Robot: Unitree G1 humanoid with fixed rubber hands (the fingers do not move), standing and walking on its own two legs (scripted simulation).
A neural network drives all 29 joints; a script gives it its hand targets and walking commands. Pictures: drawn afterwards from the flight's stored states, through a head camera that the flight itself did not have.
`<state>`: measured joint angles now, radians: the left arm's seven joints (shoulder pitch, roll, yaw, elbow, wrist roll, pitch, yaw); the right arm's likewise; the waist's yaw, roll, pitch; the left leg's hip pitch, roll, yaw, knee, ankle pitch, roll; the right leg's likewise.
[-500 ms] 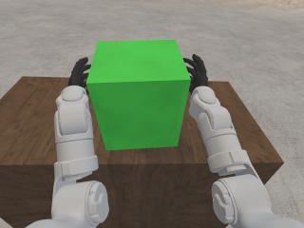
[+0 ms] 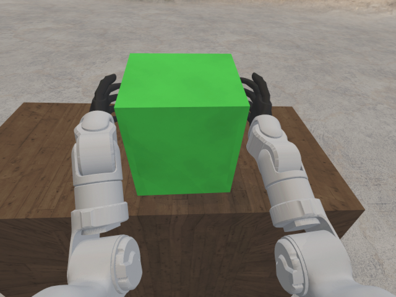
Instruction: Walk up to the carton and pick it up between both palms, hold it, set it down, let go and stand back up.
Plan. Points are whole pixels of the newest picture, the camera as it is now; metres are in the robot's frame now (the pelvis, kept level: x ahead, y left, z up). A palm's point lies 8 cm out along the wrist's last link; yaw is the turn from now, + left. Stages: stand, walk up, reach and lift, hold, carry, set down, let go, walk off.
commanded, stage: hold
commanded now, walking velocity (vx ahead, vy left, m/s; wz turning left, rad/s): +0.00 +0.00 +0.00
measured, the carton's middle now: (182, 126) +0.39 +0.00 +0.18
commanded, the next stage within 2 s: set down in 0.06 s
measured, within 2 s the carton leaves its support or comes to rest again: neither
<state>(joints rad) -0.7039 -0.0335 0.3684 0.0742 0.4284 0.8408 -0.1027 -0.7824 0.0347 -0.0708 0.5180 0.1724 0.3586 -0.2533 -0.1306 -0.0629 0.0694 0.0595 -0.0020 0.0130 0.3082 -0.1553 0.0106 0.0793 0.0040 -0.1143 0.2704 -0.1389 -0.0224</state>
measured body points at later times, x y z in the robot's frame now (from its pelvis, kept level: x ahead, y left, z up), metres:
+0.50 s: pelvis +0.01 +0.00 +0.00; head -0.03 +0.03 +0.45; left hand +0.41 +0.17 +0.21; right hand +0.40 -0.13 +0.21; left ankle +0.03 +0.11 -0.75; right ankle +0.03 -0.10 -0.75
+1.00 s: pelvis +0.03 +0.03 +0.00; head +0.00 +0.06 +0.45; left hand +0.44 +0.16 +0.18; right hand +0.41 -0.13 +0.18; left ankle +0.03 +0.11 -0.75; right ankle +0.03 -0.10 -0.75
